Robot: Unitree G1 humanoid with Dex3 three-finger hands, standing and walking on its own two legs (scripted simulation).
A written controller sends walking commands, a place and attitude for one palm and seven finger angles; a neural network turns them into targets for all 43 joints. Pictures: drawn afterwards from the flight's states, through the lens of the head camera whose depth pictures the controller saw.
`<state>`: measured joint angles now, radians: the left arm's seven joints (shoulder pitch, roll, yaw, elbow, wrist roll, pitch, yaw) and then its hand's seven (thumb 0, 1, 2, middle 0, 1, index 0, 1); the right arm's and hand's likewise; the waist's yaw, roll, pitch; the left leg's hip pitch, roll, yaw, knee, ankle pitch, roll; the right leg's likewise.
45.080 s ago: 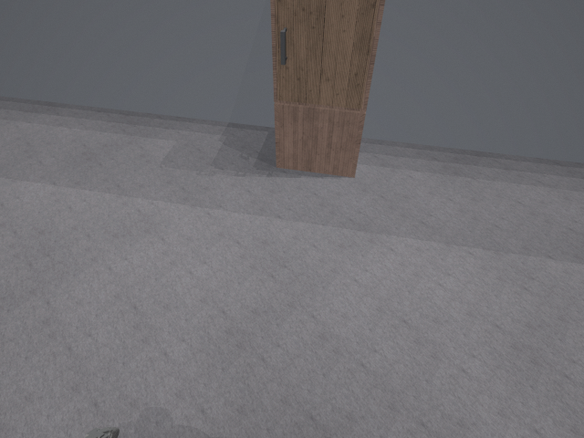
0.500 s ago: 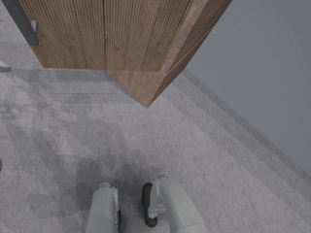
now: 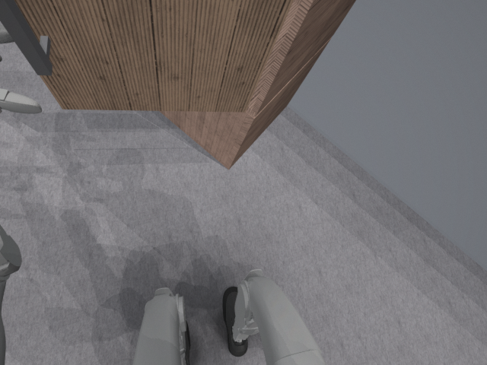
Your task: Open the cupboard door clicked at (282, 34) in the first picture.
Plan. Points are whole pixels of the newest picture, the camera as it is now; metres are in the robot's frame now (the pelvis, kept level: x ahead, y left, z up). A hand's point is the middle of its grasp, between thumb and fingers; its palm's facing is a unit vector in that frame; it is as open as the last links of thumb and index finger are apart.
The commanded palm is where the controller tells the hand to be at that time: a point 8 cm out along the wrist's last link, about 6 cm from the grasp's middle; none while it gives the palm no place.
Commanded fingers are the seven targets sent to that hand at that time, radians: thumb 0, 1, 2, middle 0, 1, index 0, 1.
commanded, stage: slide the fingers in behind the handle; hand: left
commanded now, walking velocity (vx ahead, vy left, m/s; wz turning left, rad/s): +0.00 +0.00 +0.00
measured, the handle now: (25, 24) +0.58 +0.25 +0.05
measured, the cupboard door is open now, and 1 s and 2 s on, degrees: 45 45 45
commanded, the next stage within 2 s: close the thumb around the handle in 1.06 s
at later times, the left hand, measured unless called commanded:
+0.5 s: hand (38, 56) +0.54 +0.23 +0.05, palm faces +0.02 -1.00 -0.02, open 14.0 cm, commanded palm +0.52 +0.25 +0.04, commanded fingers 0.00 -0.50 0.30 -0.30 -1.20 -0.30 -1.20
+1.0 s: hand (47, 59) +0.53 +0.22 +0.05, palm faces +0.03 -1.00 -0.03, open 14.0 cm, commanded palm +0.52 +0.25 +0.04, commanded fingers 0.00 -0.50 0.30 -0.30 -1.20 -0.30 -1.20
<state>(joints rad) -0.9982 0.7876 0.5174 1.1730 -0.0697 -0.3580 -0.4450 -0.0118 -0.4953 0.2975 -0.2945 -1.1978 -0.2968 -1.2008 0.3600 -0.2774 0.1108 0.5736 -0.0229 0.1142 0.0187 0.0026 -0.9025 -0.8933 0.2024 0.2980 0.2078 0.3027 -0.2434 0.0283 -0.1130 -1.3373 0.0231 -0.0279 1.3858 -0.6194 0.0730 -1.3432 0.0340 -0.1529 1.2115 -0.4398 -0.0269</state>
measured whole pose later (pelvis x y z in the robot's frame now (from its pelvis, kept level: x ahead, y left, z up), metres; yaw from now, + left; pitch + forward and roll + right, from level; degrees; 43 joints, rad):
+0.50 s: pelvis +0.01 -0.01 +0.01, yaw +1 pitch +31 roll -6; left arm -0.95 0.65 0.47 1.16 -0.07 -0.41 -0.34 -0.01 -0.50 0.30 -0.30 -1.20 -0.30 -1.20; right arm 0.35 -0.27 0.09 0.57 -0.03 0.11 0.03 0.00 -0.90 -0.89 0.20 0.30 0.21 0.30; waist -0.23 0.03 -0.13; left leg -1.27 0.02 -0.01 1.35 -0.62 0.06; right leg -1.30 0.03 -0.13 1.20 -0.45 -0.04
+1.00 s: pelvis +0.00 -0.01 +0.01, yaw +1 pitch +31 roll -5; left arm -0.96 0.64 0.46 1.18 -0.08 -0.43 -0.33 -0.01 -0.50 0.30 -0.29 -1.20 -0.29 -1.20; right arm 0.34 -0.28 0.08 0.59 -0.02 0.10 0.03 0.00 -0.90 -0.89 0.20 0.30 0.21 0.30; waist -0.22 0.03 -0.12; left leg -1.28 0.02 -0.01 1.35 -0.62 0.05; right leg -1.31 0.03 -0.13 1.22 -0.45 -0.05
